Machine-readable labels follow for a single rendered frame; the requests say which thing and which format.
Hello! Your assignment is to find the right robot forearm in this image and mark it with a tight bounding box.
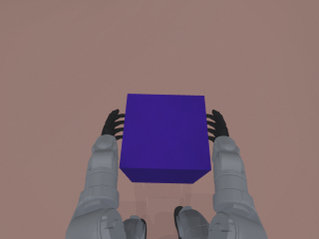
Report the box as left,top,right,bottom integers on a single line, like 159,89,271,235
211,135,264,228

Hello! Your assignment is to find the carton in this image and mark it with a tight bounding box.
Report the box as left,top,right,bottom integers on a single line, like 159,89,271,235
119,94,211,184

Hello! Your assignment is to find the left robot shin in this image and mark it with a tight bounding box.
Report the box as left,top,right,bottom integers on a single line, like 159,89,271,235
130,215,143,222

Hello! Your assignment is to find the robot left hand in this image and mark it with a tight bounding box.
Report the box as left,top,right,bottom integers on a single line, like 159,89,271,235
101,109,126,140

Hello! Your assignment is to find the robot left upper arm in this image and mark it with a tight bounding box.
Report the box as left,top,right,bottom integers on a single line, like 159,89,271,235
65,207,127,239

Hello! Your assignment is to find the robot right hand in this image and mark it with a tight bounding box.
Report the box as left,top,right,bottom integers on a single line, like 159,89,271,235
206,110,229,142

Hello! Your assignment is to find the robot left thigh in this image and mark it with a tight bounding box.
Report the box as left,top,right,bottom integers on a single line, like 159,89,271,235
123,218,146,239

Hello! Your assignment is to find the left robot forearm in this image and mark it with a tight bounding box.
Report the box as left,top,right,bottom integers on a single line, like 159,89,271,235
65,134,120,239

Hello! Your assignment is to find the robot right upper arm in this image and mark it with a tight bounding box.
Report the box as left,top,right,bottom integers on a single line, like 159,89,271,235
207,211,268,239

